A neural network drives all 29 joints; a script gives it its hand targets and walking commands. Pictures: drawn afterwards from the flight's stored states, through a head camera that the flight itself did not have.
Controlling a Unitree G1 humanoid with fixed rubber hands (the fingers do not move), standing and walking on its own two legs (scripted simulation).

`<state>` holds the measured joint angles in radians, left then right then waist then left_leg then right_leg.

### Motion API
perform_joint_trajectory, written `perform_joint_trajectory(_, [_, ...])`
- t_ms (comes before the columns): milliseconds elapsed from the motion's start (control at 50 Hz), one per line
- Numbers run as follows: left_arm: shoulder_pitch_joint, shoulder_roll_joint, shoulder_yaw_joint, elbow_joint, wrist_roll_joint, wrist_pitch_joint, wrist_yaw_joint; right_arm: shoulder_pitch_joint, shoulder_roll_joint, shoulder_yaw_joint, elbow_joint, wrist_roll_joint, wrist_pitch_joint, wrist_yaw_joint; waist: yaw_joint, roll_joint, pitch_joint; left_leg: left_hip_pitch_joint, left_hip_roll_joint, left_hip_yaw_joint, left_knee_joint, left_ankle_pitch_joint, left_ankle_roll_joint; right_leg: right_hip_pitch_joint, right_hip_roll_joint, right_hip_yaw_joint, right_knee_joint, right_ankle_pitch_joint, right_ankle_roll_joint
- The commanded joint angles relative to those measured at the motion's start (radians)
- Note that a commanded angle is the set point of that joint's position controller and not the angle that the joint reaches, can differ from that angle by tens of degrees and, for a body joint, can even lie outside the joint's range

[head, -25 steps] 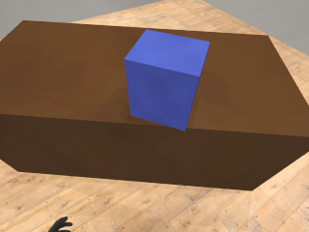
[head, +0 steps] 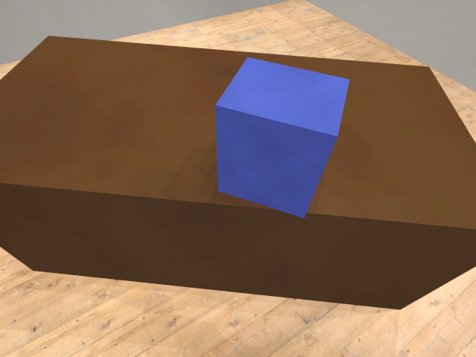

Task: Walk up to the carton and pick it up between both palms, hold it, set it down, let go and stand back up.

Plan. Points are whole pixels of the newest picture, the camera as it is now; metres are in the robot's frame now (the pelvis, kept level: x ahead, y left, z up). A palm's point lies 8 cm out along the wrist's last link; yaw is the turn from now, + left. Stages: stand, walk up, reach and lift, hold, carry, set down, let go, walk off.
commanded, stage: walk up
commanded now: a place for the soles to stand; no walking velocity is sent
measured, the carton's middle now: (277, 140) +0.57 -0.05 +0.02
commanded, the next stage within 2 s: none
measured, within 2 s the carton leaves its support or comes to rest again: neither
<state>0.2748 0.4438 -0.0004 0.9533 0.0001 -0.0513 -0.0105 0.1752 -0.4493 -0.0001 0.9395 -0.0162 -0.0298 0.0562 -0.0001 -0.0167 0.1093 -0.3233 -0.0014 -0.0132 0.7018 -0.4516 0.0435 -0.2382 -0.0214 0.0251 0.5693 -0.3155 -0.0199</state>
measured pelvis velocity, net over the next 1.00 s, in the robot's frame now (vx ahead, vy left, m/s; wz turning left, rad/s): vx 0.19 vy -0.01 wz -0.05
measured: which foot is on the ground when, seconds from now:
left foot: down 0.00-0.50, up 0.52-0.72, down 0.74-1.00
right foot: down 0.00-0.02, up 0.04-0.48, down 0.50-0.74, up 0.76-0.98, down 1.00-1.00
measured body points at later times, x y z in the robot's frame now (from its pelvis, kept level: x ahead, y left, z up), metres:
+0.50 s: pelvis +0.15 +0.01 -0.01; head +0.17 +0.03 +0.44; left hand +0.30 +0.31 -0.13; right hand +0.15 -0.30 -0.12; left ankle +0.03 +0.09 -0.72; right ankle +0.26 -0.12 -0.73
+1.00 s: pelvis +0.19 -0.01 -0.01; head +0.23 +0.01 +0.43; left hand +0.31 +0.31 -0.14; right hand +0.25 -0.33 -0.11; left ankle +0.22 +0.13 -0.73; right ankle +0.19 -0.14 -0.73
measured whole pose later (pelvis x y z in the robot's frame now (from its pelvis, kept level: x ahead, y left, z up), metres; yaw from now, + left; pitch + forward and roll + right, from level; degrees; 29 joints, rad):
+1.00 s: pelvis +0.19 -0.01 -0.01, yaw -3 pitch -2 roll +0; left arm 0.11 0.44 0.00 0.94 0.00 0.04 -0.02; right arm 0.26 -0.41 0.00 0.86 0.00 -0.04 -0.02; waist 0.00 -0.05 0.12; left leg -0.34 0.01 -0.04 0.74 -0.36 0.01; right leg -0.30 0.00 0.04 0.71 -0.40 -0.02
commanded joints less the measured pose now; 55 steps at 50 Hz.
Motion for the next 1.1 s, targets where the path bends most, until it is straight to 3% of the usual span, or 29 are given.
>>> perform_joint_trajectory(0, [-0.179, 0.183, 0.087, -0.150, 0.020, -0.007, -0.015, 0.280, -0.219, -0.140, 0.010, -0.006, -0.040, -0.016, -0.166, 0.095, -0.108, 0.418, 0.077, -0.167, -0.337, -0.070, 0.032, -0.395, -0.017, 0.069, 0.155, -0.300, -0.085])
perform_joint_trajectory(20, [-0.184, 0.080, 0.057, -0.190, 0.010, -0.008, -0.011, 0.310, -0.303, -0.152, -0.015, -0.013, -0.055, -0.030, -0.165, 0.309, -0.065, 0.521, 0.311, -0.625, -0.543, -0.251, 0.072, -0.630, 0.155, 0.052, 0.435, -0.254, -0.031])
perform_joint_trajectory(40, [-0.156, 0.172, 0.068, -0.145, 0.010, -0.004, -0.007, 0.261, -0.307, -0.148, -0.012, 0.011, -0.058, -0.033, -0.120, 0.058, -0.038, 0.367, 0.343, -0.601, -0.512, -0.097, 0.058, -0.515, 0.074, 0.173, 0.480, -0.126, -0.024])
perform_joint_trajectory(60, [-0.088, 0.180, 0.069, -0.130, 0.004, 0.001, -0.015, 0.174, -0.309, -0.139, -0.048, 0.016, -0.068, -0.042, -0.063, 0.033, -0.027, 0.320, 0.348, -0.549, -0.515, 0.003, 0.027, -0.477, 0.054, 0.176, 0.507, -0.087, -0.019])
perform_joint_trajectory(80, [-0.005, 0.185, 0.072, -0.078, -0.011, 0.005, -0.017, 0.136, -0.275, -0.132, -0.068, 0.015, -0.065, -0.044, -0.003, 0.036, 0.013, 0.315, 0.274, -0.401, -0.479, 0.145, -0.002, -0.420, 0.033, 0.184, 0.498, -0.010, -0.005])
perform_joint_trajectory(140, [-0.019, 0.171, 0.083, -0.070, -0.007, 0.011, -0.020, 0.148, -0.236, -0.113, -0.085, 0.012, -0.058, -0.050, -0.035, 0.180, 0.008, 0.312, 0.219, -0.241, -0.459, 0.333, 0.056, -0.379, 0.030, 0.106, 0.460, 0.038, 0.024])
perform_joint_trajectory(160, [-0.019, 0.166, 0.077, -0.090, -0.003, 0.013, -0.024, 0.156, -0.216, -0.124, -0.077, 0.010, -0.063, -0.054, -0.028, 0.103, 0.031, 0.317, 0.205, -0.203, -0.424, 0.517, 0.028, -0.400, 0.029, 0.090, 0.454, 0.050, 0.008])
perform_joint_trajectory(380, [-0.244, 0.117, 0.053, -0.129, 0.004, 0.010, -0.034, 0.228, -0.189, -0.103, -0.076, 0.016, -0.039, -0.071, -0.060, 0.130, 0.030, 0.358, 0.205, -0.091, -0.310, 0.801, 0.047, -0.316, 0.013, -0.059, 0.067, 0.114, -0.013])
perform_joint_trajectory(420, [-0.233, 0.132, 0.060, -0.106, 0.003, 0.011, -0.027, 0.211, -0.177, -0.100, -0.088, 0.024, -0.026, -0.071, -0.053, 0.177, -0.020, 0.336, 0.173, -0.069, -0.234, 0.835, 0.039, -0.154, 0.021, -0.076, 0.006, 0.094, -0.015])
perform_joint_trajectory(460, [-0.148, 0.114, 0.063, -0.065, 0.003, 0.009, -0.014, 0.128, -0.179, -0.096, -0.102, 0.026, -0.028, -0.085, 0.021, 0.057, -0.070, 0.253, 0.171, -0.012, -0.072, 0.924, 0.007, 0.025, 0.042, -0.118, -0.100, 0.263, -0.048])
perform_joint_trajectory(480, [-0.045, 0.144, 0.077, -0.007, 0.002, -0.002, -0.007, 0.125, -0.139, -0.088, -0.098, 0.044, -0.026, -0.081, 0.094, -0.004, -0.161, 0.113, 0.133, -0.007, 0.093, 0.848, -0.007, 0.284, 0.029, -0.066, -0.114, 0.426, -0.082])
perform_joint_trajectory(500, [0.106, 0.230, 0.098, 0.000, 0.007, -0.011, 0.007, 0.112, -0.093, -0.068, -0.099, 0.051, -0.024, -0.072, 0.155, -0.134, -0.225, -0.103, -0.020, 0.084, 0.427, 0.479, -0.053, 0.432, -0.202, 0.343, -0.135, 0.518, -0.218])
perform_joint_trajectory(520, [0.085, 0.263, 0.103, -0.025, -0.020, -0.002, 0.014, 0.217, -0.101, -0.072, -0.107, 0.048, -0.010, -0.081, 0.089, -0.158, -0.303, -0.148, -0.098, -0.020, 0.568, -0.132, -0.042, 0.381, -0.362, 0.614, -0.179, 0.423, -0.332])
perform_joint_trajectory(540, [-0.026, 0.245, 0.099, -0.071, -0.020, 0.004, 0.015, 0.233, -0.132, -0.080, -0.099, 0.061, -0.002, -0.081, 0.066, -0.092, -0.294, -0.112, -0.041, -0.068, 0.577, -0.126, -0.041, 0.312, -0.343, 0.529, -0.210, 0.225, -0.347])
perform_joint_trajectory(560, [-0.087, 0.215, 0.096, -0.089, -0.011, 0.013, 0.026, 0.172, -0.131, -0.082, -0.114, 0.047, -0.012, -0.083, 0.051, -0.150, -0.169, -0.170, -0.008, -0.042, 0.583, -0.133, -0.036, 0.233, -0.309, 0.460, -0.215, 0.232, -0.327])
perform_joint_trajectory(600, [-0.164, 0.179, 0.076, -0.093, 0.010, 0.014, 0.025, 0.215, -0.099, -0.080, -0.064, 0.031, -0.022, -0.080, -0.008, -0.070, -0.025, -0.040, 0.030, -0.024, 0.339, -0.113, -0.025, -0.102, -0.239, 0.263, -0.222, 0.264, -0.239])
perform_joint_trajectory(680, [-0.211, 0.171, 0.078, -0.118, 0.015, 0.067, 0.015, 0.272, -0.101, -0.091, -0.026, 0.023, -0.022, -0.087, -0.046, -0.163, -0.137, 0.151, -0.011, 0.076, -0.078, 0.158, -0.038, -0.166, -0.156, 0.185, -0.055, 0.312, -0.161])
perform_joint_trajectory(700, [-0.227, 0.139, 0.067, -0.123, 0.005, 0.074, 0.008, 0.289, -0.116, -0.094, -0.041, 0.005, -0.020, -0.092, -0.074, -0.059, -0.105, 0.145, 0.017, 0.005, -0.179, 0.200, -0.018, -0.187, -0.110, 0.149, 0.010, 0.252, -0.103])
perform_joint_trajectory(720, [-0.252, 0.114, 0.072, -0.130, -0.004, 0.082, 0.008, 0.245, -0.193, -0.115, -0.071, -0.009, -0.022, -0.104, -0.066, 0.036, -0.108, 0.113, 0.198, -0.257, -0.266, 0.310, 0.019, -0.226, -0.046, 0.122, 0.161, 0.176, -0.050])
perform_joint_trajectory(740, [-0.235, 0.118, 0.082, -0.148, 0.004, 0.094, 0.013, 0.192, -0.290, -0.129, -0.093, 0.004, -0.023, -0.106, -0.047, 0.173, -0.057, -0.042, 0.390, -0.515, -0.391, 0.269, 0.113, -0.248, 0.067, 0.045, 0.327, -0.243, -0.002])
perform_joint_trajectory(760, [-0.236, 0.144, 0.096, -0.136, -0.008, 0.105, 0.022, 0.143, -0.316, -0.136, -0.096, -0.012, -0.025, -0.106, -0.040, 0.187, -0.043, -0.097, 0.411, -0.544, -0.365, 0.369, 0.220, -0.203, 0.089, 0.145, 0.496, -0.316, 0.002])
perform_joint_trajectory(800, [-0.177, 0.147, 0.101, -0.108, -0.016, 0.102, 0.025, 0.098, -0.263, -0.124, -0.107, 0.002, -0.033, -0.114, -0.004, 0.079, -0.021, 0.011, 0.320, -0.406, -0.267, 0.604, 0.228, -0.253, 0.068, 0.163, 0.601, -0.233, 0.012])
perform_joint_trajectory(840, [-0.166, 0.124, 0.093, -0.100, -0.004, 0.081, 0.019, 0.110, -0.204, -0.107, -0.114, 0.008, -0.023, -0.115, -0.012, 0.118, -0.105, 0.186, 0.253, -0.246, -0.155, 0.801, 0.177, -0.290, 0.029, 0.073, 0.526, -0.225, 0.028])
perform_joint_trajectory(880, [-0.176, 0.133, 0.091, -0.099, 0.001, 0.086, 0.011, 0.126, -0.218, -0.099, -0.134, -0.003, -0.025, -0.109, -0.029, 0.086, -0.113, 0.142, 0.266, -0.281, -0.135, 0.862, 0.202, -0.212, 0.012, 0.041, 0.413, -0.242, 0.030])
perform_joint_trajectory(900, [-0.195, 0.141, 0.101, -0.101, 0.002, 0.084, 0.016, 0.115, -0.216, -0.093, -0.136, -0.003, -0.017, -0.108, -0.026, 0.174, -0.111, 0.116, 0.265, -0.278, -0.140, 0.861, 0.181, -0.183, -0.003, 0.017, 0.352, -0.233, 0.024])
perform_joint_trajectory(960, [-0.072, 0.119, 0.094, -0.043, -0.007, 0.059, 0.017, 0.039, -0.166, -0.085, -0.127, 0.007, -0.016, -0.095, 0.029, 0.144, -0.158, 0.013, 0.200, -0.171, -0.061, 0.685, 0.094, 0.097, 0.009, -0.037, -0.062, 0.045, -0.021])
perform_joint_trajectory(1000, [-0.116, 0.195, 0.090, -0.063, 0.021, 0.022, 0.028, 0.052, -0.072, -0.044, -0.121, 0.020, -0.007, -0.084, -0.021, -0.019, -0.131, -0.107, 0.046, -0.076, 0.068, 0.302, -0.032, 0.107, -0.235, 0.396, -0.211, 0.219, -0.109])
perform_joint_trajectory(1040, [-0.165, 0.242, 0.083, -0.061, 0.018, 0.001, 0.019, 0.072, -0.133, -0.068, -0.080, 0.030, 0.015, -0.083, -0.019, -0.122, -0.147, -0.026, 0.024, -0.071, 0.073, -0.092, -0.015, 0.035, -0.285, 0.399, -0.157, 0.332, -0.185])
perform_joint_trajectory(1080, [-0.194, 0.164, 0.075, -0.077, 0.011, 0.001, 0.023, 0.062, -0.138, -0.069, -0.071, 0.018, -0.004, -0.081, -0.020, -0.092, -0.162, -0.009, 0.050, -0.029, -0.058, 0.062, -0.020, 0.130, -0.224, 0.284, -0.102, 0.397, -0.151])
